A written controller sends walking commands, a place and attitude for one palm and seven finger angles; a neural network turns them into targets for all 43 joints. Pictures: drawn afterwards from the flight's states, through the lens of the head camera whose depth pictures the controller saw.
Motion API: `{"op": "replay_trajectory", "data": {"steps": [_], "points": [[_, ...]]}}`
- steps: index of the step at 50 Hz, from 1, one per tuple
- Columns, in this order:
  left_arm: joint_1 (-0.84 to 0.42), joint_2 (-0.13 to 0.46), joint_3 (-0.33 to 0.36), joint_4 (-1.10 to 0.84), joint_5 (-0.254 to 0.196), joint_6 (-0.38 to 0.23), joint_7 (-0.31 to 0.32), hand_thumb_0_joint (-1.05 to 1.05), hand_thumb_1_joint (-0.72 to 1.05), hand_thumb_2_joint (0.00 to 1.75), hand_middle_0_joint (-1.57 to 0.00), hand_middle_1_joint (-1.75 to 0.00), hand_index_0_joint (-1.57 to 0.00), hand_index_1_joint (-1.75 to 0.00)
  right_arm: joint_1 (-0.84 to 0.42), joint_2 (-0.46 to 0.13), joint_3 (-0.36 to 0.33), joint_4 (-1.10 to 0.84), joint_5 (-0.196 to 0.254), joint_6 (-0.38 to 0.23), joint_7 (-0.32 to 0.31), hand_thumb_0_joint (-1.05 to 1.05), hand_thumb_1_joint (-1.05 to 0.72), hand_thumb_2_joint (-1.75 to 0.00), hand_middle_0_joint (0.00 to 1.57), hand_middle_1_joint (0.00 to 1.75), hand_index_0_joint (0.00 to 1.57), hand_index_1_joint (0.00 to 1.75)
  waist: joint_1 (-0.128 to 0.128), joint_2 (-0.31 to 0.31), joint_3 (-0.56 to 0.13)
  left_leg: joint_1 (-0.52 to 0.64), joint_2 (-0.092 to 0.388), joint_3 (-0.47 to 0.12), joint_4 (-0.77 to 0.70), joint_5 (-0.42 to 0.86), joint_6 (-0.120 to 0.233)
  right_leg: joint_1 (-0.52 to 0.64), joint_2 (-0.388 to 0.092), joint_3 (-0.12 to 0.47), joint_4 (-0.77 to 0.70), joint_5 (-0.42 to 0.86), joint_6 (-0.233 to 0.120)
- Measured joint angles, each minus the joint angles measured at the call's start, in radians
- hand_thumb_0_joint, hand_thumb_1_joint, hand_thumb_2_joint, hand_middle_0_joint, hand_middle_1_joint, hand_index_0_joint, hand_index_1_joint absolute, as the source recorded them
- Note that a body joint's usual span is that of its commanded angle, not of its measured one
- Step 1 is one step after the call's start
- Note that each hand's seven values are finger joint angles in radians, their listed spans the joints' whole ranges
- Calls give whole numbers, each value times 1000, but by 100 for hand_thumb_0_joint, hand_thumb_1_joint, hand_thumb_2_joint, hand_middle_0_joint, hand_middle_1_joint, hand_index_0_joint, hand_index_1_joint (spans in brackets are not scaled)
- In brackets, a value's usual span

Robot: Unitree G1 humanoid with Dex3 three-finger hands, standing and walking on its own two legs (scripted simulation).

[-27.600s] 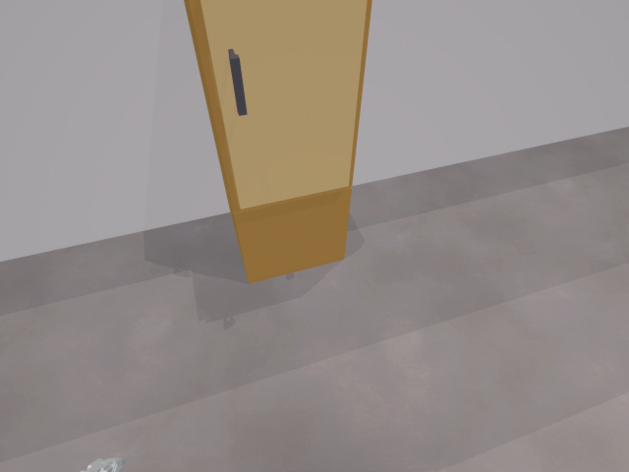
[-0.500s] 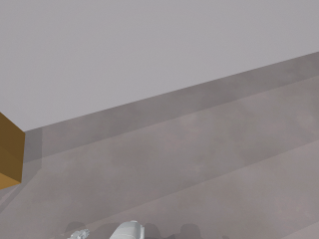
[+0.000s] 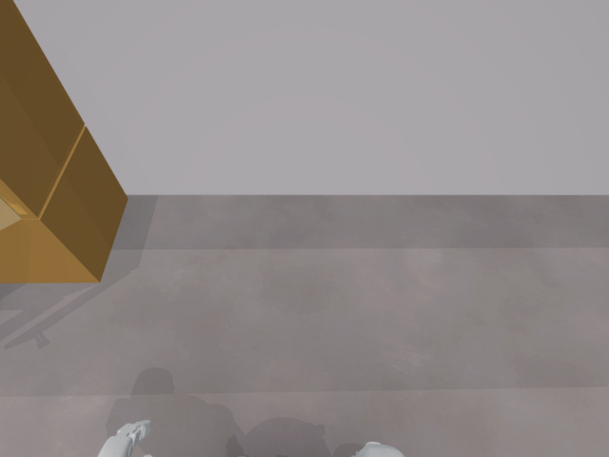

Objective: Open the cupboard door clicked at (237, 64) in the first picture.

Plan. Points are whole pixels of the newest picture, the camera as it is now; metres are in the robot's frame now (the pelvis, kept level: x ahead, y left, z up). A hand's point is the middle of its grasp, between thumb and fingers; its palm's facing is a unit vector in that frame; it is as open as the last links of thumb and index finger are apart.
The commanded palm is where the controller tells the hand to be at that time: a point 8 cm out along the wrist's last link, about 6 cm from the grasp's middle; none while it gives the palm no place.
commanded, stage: turn to face it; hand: left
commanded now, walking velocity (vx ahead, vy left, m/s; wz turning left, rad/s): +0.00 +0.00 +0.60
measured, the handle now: out of the picture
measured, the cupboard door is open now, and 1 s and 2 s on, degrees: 43 43 43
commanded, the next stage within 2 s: take the last steps up to it in 1.14 s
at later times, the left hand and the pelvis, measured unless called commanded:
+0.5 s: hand out of the picture -0.02 +0.19 -0.19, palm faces +0.36 -0.90 -0.24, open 7.3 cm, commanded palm none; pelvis +0.02 -0.02 -0.02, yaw +21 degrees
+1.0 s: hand out of the picture +0.02 +0.14 -0.15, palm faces +0.57 -0.77 -0.27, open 7.4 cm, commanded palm none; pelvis +0.07 -0.05 +0.00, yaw +37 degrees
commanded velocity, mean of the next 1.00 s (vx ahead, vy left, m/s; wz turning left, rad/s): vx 0.00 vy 0.00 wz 0.55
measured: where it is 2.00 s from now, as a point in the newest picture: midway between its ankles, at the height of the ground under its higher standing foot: outside the picture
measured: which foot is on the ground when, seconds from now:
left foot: down 0.00-0.08, up 0.10-0.44, down 0.46-0.82, up 0.84-1.00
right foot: up 0.00-0.06, down 0.08-0.46, up 0.48-0.80, down 0.82-1.00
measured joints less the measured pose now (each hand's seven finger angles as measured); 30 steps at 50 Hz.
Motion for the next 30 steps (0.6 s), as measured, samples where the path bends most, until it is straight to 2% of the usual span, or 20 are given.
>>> {"op": "replay_trajectory", "data": {"steps": [3,4,5,7,9,11,15,20,22,23,24,26,28,30], "points": [[-8,-11,-8,-17,-4,-16,1,1,91,90,-20,-30,-20,-29,14,-6,-9,4,4,11,0,1,-90,-90,21,30,20,30,-10,16,-7,-24,-12,-39,42,-19,-21,93,27,-13,-194,76,-11],[-4,-14,-11,-25,-1,-27,2,1,91,90,-20,-30,-20,-30,21,-10,-13,4,8,14,1,1,-90,-90,21,30,20,30,-8,18,-14,-42,-20,-48,74,-34,-29,124,26,-19,-264,108,-34],[-5,-26,-14,-24,4,-36,6,1,91,90,-20,-30,-20,-30,16,-18,-20,10,12,18,1,1,-90,-90,21,30,20,30,-8,33,-8,-68,-21,-52,146,-112,-34,125,29,-33,-259,106,-61],[1,-46,-25,-24,8,-43,12,1,91,90,-20,-30,-20,-30,7,-33,-31,20,11,30,3,1,-90,-90,21,30,20,30,-13,44,4,-137,-30,-21,367,-232,-40,140,14,-60,-245,85,-91],[16,-62,-32,-19,7,-42,16,1,91,90,-20,-30,-20,-30,-4,-42,-36,25,10,39,8,1,-91,-90,21,30,20,30,-17,42,12,-190,-20,22,554,-229,-52,170,-3,-84,-269,83,-98],[31,-71,-36,-11,7,-40,17,1,91,90,-20,-30,-20,-30,-13,-42,-36,26,10,43,14,1,-91,-90,20,30,20,30,-23,30,16,-213,1,57,628,-200,-65,197,-19,-110,-300,92,-97],[57,-77,-40,4,9,-41,14,1,91,90,-20,-30,-20,-30,-30,-34,-28,23,13,45,22,1,-91,-90,20,30,19,30,-21,-3,23,-183,35,105,521,-187,-79,235,-53,-167,-332,92,-93],[87,-60,-30,20,14,-44,9,1,91,90,-21,-30,-21,-30,-71,-25,-14,15,16,38,26,1,-91,-90,20,30,19,30,10,-37,38,-95,42,152,278,-188,-63,241,-89,-233,-286,51,-78],[106,-44,-22,29,11,-41,6,1,91,90,-21,-30,-21,-30,-85,-24,-9,2,14,27,27,1,-91,-90,20,30,19,30,17,-50,37,-41,32,172,150,-122,-49,227,-109,-255,-231,15,-65],[122,-39,-17,32,7,-38,4,1,91,90,-21,-30,-21,-30,-86,-31,-7,-11,12,17,29,1,-91,-90,20,30,19,30,18,-41,26,-10,37,170,78,-25,-28,202,-113,-264,-173,-6,-57],[125,-28,-13,39,3,-28,1,1,91,90,-21,-30,-21,-30,-91,-30,-10,-20,9,5,26,1,-91,-90,20,30,19,30,14,-44,22,-24,32,161,88,3,-7,160,-118,-241,-74,-62,-39],[111,-3,-3,50,3,1,7,1,91,90,-21,-30,-21,-30,-93,-21,-5,-30,7,-10,19,1,-91,-90,20,30,19,30,21,-59,27,-46,21,146,140,-51,15,73,-94,-145,124,-149,-22],[93,9,5,58,3,17,10,1,91,90,-20,-30,-20,-30,-80,-17,-1,-36,5,-13,8,0,-91,-90,20,30,20,30,25,-54,18,-43,17,123,128,-71,17,4,-66,-84,242,-131,-11],[76,14,10,53,5,19,5,1,91,90,-20,-30,-20,-30,-69,-15,2,-32,3,-10,0,0,-91,-90,20,30,20,30,28,-43,12,-28,14,100,86,-49,7,-39,-53,-47,274,-75,-5]]}}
